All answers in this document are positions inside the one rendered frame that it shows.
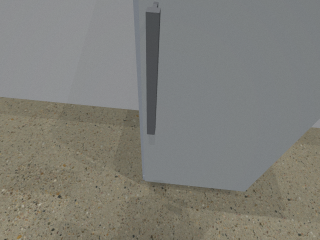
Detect handle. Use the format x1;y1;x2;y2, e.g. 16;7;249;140
145;1;161;135

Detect fridge door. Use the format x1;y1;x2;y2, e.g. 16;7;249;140
138;0;320;192

